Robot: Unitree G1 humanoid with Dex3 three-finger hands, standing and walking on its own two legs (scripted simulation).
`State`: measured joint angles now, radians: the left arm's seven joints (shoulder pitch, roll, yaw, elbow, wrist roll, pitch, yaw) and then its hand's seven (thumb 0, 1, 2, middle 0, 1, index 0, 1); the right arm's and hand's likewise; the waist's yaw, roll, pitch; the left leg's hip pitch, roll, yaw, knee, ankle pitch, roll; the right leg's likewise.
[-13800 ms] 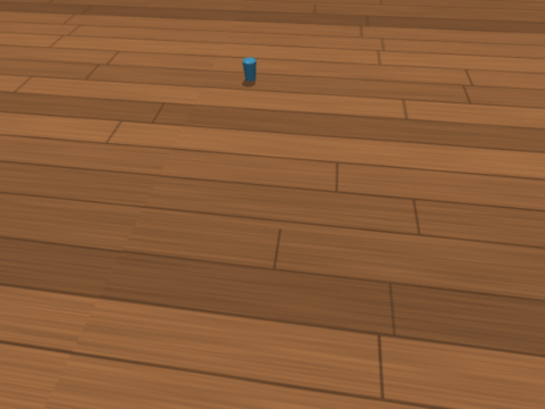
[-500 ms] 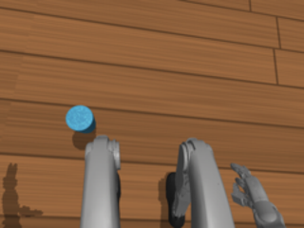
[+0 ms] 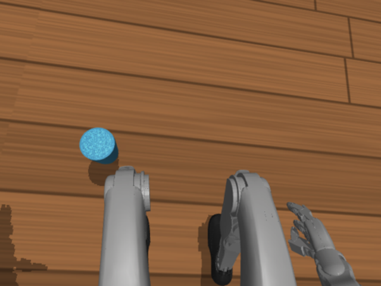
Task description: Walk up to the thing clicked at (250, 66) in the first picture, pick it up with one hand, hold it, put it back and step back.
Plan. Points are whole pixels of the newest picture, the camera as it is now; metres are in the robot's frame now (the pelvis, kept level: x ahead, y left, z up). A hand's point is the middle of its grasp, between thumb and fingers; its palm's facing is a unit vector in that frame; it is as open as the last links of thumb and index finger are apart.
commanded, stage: go down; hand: left
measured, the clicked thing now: (102, 148) +0.41 +0.27 -0.32
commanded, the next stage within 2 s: approach in 0.24 s
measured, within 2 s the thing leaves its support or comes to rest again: neither
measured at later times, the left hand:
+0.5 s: hand out of the picture +0.28 +0.45 -0.03, palm faces +0.23 -0.94 -0.24, open 17.0 cm
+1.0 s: hand (47, 166) +0.33 +0.37 -0.24, palm faces +0.23 -0.97 -0.01, open 17.2 cm
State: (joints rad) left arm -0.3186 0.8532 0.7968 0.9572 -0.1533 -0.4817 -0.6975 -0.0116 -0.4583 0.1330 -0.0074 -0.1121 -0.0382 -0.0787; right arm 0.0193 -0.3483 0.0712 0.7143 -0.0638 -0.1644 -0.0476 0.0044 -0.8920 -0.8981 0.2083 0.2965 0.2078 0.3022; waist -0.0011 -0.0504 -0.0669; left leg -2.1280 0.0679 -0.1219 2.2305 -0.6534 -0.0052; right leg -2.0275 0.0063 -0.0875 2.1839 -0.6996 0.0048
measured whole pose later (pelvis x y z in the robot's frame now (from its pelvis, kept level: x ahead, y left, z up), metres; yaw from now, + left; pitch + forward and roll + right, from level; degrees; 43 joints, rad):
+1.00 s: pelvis +0.00 +0.01 -0.09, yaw -7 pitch +19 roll -12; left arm -0.40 0.84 0.83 1.30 -0.34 -0.88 -0.69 -0.01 -0.52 0.12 -0.04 -0.14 -0.06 -0.12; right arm -0.15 -0.37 0.31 0.67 -0.24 -0.14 -0.01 0.00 -0.88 -0.89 0.21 0.30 0.21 0.30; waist -0.11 -0.23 0.18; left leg -2.26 0.07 -0.27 2.59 -0.70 -0.01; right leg -2.12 0.06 -0.18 2.45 -0.70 0.03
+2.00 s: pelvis -0.01 +0.02 -0.12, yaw -10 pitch +9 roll -17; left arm -0.40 0.73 0.59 1.35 -0.23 -1.18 -0.12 -0.02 -0.57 0.17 -0.04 -0.11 -0.07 -0.10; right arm -0.21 -0.37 0.49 0.57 -0.36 -0.03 0.13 0.00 -0.89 -0.90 0.21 0.30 0.21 0.30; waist -0.15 -0.29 0.30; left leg -2.23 0.05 -0.40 2.71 -0.70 0.00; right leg -2.04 0.10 -0.26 2.48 -0.66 0.06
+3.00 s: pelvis -0.01 +0.02 -0.11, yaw -11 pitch +9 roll -17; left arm -0.45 0.76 0.53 1.33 -0.18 -1.16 -0.02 0.02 -0.34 0.76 -0.65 -0.83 -0.56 -0.86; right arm -0.21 -0.37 0.50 0.55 -0.37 0.00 0.15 0.00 -0.88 -0.90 0.21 0.30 0.21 0.30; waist -0.17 -0.30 0.32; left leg -2.22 0.06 -0.42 2.70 -0.70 -0.01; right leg -2.04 0.11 -0.28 2.46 -0.64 0.06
